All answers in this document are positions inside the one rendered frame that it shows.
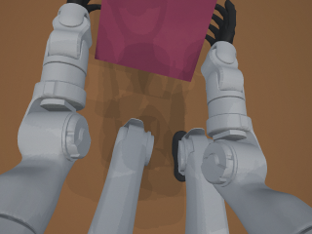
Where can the left robot hand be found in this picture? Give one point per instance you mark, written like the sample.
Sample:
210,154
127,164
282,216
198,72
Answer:
84,3

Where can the right robot foot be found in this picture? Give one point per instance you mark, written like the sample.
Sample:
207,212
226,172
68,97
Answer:
176,138

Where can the robot left upper arm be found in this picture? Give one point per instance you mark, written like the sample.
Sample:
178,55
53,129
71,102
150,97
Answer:
49,143

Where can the right robot hand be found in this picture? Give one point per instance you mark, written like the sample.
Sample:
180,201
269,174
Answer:
226,25

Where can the left robot forearm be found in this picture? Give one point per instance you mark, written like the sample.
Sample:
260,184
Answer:
65,64

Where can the carton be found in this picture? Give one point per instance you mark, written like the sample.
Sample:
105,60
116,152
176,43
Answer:
164,37

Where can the robot right upper arm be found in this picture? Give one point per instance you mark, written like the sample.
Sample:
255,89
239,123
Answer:
238,170

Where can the right robot forearm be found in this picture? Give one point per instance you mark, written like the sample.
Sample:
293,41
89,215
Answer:
226,96

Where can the robot left thigh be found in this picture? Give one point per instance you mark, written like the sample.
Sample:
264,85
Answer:
117,205

